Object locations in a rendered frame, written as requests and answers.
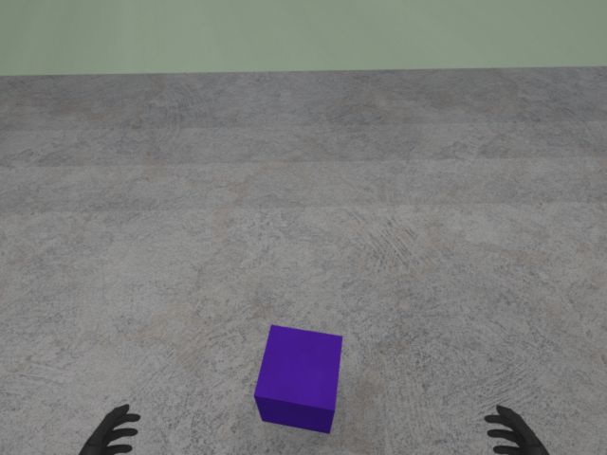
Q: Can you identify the robot left hand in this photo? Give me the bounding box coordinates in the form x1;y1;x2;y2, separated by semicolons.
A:
79;404;140;455

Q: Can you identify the robot right hand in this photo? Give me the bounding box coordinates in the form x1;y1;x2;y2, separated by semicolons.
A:
485;405;549;455

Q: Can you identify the carton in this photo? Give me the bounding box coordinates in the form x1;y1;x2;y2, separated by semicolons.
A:
254;325;342;434

